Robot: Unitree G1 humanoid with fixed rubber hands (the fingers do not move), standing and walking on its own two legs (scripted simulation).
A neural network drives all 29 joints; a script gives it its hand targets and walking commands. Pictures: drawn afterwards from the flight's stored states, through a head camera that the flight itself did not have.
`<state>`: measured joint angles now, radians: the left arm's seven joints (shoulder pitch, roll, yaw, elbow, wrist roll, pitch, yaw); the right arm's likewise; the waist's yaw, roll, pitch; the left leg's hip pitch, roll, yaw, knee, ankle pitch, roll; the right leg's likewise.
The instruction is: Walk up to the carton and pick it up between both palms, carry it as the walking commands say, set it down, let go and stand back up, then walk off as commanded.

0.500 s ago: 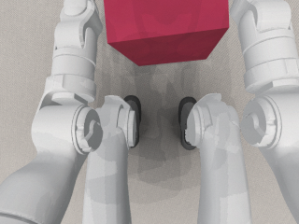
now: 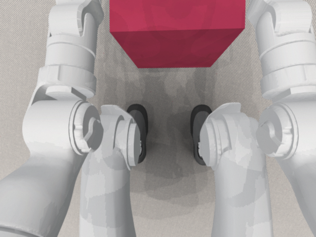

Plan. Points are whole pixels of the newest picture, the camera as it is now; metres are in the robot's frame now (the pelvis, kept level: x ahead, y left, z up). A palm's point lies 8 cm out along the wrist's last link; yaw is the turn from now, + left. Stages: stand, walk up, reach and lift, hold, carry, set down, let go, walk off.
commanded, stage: set down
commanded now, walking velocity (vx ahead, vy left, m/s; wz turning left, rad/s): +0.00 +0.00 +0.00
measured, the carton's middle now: (174, 4) +0.53 -0.01 -0.26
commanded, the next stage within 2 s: none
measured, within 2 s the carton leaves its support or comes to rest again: rests again in 2.00 s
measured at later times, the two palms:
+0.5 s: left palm out of the picture +0.57 +0.14 -0.17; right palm out of the picture +0.56 -0.16 -0.18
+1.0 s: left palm out of the picture +0.58 +0.14 -0.18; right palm out of the picture +0.57 -0.16 -0.19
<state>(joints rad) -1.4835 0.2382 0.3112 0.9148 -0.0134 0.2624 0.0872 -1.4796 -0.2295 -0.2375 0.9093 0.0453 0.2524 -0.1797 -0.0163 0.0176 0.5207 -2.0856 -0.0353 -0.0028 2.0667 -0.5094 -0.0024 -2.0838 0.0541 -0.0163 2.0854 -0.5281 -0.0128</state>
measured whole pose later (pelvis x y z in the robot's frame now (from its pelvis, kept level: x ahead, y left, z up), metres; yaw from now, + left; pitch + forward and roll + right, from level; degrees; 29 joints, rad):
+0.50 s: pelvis +0.01 +0.00 -0.01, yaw +0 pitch +35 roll +1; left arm -1.50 0.24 0.42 0.92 -0.01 0.22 0.00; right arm -1.50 -0.23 -0.30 0.91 0.05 0.21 -0.10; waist -0.01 0.02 0.45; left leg -2.18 -0.03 0.00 2.09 -0.52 0.00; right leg -2.18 0.07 -0.02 2.11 -0.53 -0.01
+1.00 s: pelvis +0.02 +0.00 -0.01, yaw -1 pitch +36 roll +1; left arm -1.51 0.24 0.48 0.92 0.01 0.18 -0.07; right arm -1.50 -0.23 -0.34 0.91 0.05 0.17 -0.02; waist -0.01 0.02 0.45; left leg -2.18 -0.03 0.00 2.10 -0.55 0.00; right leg -2.19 0.07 -0.01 2.11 -0.55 -0.01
